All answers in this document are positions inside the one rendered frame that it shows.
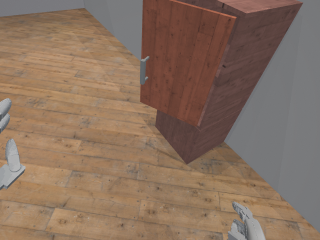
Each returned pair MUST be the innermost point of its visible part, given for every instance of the handle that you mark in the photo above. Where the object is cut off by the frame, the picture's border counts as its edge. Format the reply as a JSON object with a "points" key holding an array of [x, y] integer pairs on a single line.
{"points": [[143, 77]]}

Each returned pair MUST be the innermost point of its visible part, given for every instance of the robot right hand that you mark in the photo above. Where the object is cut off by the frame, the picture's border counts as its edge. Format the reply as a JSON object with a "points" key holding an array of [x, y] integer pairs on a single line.
{"points": [[250, 230]]}

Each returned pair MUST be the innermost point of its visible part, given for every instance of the cupboard door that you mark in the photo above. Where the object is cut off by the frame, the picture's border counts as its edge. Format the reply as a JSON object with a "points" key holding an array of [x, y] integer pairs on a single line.
{"points": [[185, 44]]}

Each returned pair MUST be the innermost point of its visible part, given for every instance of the robot left hand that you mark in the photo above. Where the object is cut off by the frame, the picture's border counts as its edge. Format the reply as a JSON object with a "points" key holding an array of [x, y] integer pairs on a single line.
{"points": [[11, 172]]}

